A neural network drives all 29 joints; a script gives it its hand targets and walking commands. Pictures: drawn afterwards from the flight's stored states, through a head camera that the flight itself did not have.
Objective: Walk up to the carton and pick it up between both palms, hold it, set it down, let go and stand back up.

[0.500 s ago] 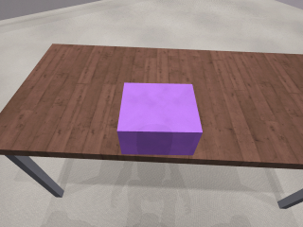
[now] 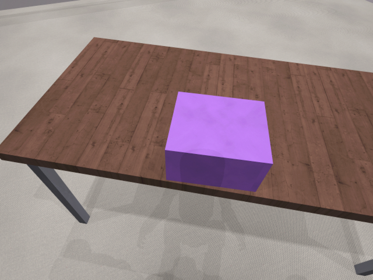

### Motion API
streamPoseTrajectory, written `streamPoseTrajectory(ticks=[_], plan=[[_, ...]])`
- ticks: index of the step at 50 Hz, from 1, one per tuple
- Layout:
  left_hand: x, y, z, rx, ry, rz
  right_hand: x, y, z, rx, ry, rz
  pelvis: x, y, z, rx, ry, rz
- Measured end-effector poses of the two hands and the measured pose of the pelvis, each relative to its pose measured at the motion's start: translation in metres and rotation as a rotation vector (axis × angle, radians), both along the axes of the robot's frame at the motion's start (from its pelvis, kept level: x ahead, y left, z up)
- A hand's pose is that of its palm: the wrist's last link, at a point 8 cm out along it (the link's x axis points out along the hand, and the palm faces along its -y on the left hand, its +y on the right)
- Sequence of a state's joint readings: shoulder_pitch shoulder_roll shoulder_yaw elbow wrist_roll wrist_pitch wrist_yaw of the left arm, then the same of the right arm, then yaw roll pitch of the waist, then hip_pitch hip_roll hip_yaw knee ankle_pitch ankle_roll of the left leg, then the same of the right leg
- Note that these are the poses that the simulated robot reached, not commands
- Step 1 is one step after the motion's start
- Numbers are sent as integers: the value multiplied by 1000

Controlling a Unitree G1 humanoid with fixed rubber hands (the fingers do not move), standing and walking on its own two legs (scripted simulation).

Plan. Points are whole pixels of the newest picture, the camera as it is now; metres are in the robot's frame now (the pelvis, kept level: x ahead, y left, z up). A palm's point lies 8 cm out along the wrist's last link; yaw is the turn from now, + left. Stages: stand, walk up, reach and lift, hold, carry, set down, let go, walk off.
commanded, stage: walk up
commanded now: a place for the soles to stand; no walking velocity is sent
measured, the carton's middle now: (215, 140) +0.48 -0.06 -0.02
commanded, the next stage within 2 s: reach and lift in 1.00 s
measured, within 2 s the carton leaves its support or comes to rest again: neither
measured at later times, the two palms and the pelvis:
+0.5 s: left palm out of the picture +0.00 +0.24 -0.13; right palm out of the picture +0.05 -0.25 -0.12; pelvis +0.00 -0.01 +0.01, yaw +6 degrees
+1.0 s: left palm out of the picture -0.04 +0.24 -0.14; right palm out of the picture +0.05 -0.23 -0.12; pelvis +0.00 +0.00 +0.01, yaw +6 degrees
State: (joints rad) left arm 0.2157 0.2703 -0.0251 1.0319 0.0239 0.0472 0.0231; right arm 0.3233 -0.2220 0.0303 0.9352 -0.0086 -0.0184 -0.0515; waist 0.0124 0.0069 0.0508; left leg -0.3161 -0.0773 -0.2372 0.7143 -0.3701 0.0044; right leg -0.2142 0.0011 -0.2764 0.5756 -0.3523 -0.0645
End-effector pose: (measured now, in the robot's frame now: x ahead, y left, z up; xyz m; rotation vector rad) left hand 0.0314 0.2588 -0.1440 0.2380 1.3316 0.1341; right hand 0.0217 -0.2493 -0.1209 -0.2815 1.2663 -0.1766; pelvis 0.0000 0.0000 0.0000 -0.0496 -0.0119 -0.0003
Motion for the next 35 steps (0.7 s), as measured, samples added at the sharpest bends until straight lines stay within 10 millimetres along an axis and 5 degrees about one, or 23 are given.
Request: streamPoseTrajectory(ticks=[14, 35], plan=[[4, -5, 11, 3, -61, 14, 9, -6, 7, 7, 8, 52, 0, -8, 6, 21, 4, 52], [-53, -20, 6, -40, 60, 135, 36, 15, 1, 45, -1, 128, 3, -6, 10, 15, -17, 104]])
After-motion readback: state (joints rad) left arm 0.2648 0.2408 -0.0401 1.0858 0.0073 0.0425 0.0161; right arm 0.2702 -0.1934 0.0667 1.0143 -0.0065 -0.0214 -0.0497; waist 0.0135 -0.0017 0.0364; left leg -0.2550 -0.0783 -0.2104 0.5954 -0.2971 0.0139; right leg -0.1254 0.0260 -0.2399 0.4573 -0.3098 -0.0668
